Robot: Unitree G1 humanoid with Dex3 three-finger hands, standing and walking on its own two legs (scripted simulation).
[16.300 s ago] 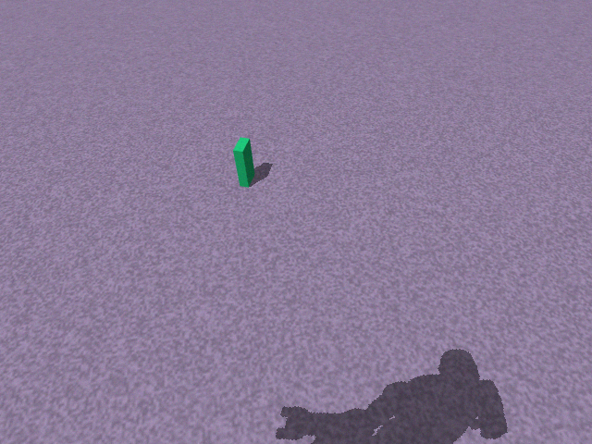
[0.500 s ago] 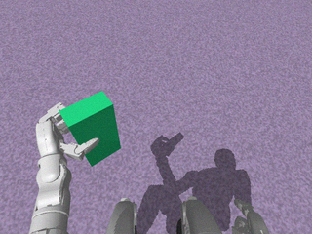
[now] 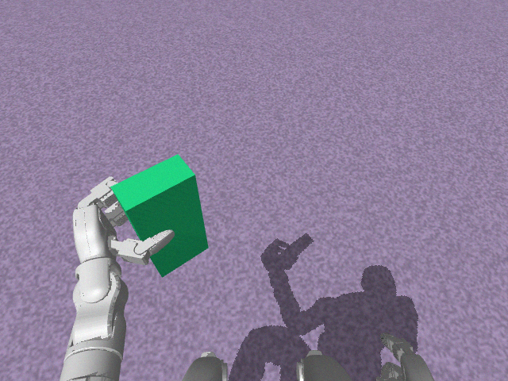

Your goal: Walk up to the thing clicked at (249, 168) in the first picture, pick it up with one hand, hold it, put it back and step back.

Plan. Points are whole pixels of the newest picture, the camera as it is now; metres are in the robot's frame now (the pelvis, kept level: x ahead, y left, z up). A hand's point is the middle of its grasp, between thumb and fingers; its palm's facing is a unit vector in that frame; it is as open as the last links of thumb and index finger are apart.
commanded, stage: hold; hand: left
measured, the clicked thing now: (169, 223) +0.36 +0.15 +0.02
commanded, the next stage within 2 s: crouch in 0.78 s
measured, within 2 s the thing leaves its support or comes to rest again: neither
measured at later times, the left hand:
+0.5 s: hand (139, 208) +0.35 +0.18 +0.07, palm faces +0.28 -0.96 -0.01, open 9.0 cm
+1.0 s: hand (138, 211) +0.34 +0.18 +0.08, palm faces +0.28 -0.96 -0.01, open 9.0 cm
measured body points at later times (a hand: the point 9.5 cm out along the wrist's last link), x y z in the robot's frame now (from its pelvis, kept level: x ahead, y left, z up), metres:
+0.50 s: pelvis +0.01 -0.01 +0.02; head +0.06 +0.00 +0.47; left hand +0.33 +0.23 +0.07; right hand +0.14 -0.25 -0.09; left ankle +0.02 +0.13 -0.67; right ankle +0.02 -0.14 -0.67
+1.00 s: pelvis +0.00 +0.00 +0.03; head +0.04 +0.00 +0.47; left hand +0.32 +0.23 +0.09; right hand +0.14 -0.24 -0.08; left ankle +0.02 +0.13 -0.67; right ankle +0.02 -0.14 -0.67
